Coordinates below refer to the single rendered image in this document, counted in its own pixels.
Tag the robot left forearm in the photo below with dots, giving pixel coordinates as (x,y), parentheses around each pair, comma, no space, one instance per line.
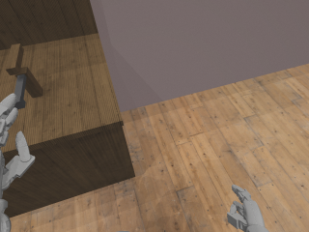
(5,222)

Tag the tap lever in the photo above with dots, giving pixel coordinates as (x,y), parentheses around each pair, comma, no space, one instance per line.
(19,90)

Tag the robot left hand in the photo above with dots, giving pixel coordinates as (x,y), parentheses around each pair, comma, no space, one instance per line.
(19,164)

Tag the robot right hand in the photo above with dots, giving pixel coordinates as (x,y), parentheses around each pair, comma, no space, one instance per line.
(248,213)

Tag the counter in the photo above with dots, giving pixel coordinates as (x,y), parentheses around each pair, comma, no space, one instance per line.
(71,121)

